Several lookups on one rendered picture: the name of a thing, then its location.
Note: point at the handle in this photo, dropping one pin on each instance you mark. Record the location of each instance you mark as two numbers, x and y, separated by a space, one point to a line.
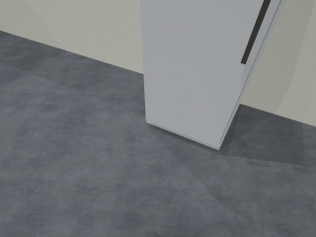
255 30

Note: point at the fridge door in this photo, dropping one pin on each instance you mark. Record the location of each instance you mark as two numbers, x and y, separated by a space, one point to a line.
192 52

